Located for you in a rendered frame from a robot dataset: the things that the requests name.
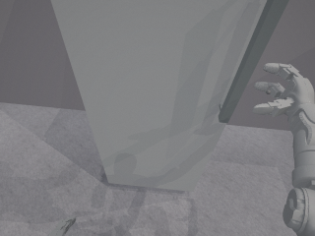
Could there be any right robot upper arm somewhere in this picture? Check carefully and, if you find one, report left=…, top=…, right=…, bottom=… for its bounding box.
left=283, top=187, right=315, bottom=236

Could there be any left robot hand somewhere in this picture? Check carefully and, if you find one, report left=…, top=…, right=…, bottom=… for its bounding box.
left=48, top=215, right=76, bottom=236

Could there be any right robot hand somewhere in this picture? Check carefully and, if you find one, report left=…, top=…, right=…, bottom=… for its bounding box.
left=252, top=63, right=315, bottom=117

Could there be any robot right forearm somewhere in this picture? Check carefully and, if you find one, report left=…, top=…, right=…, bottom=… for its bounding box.
left=287, top=103, right=315, bottom=191

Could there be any fridge door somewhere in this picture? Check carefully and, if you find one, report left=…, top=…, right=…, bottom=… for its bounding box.
left=50, top=0, right=267, bottom=192

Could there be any handle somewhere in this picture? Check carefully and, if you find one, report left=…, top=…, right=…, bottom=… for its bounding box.
left=218, top=0, right=289, bottom=123

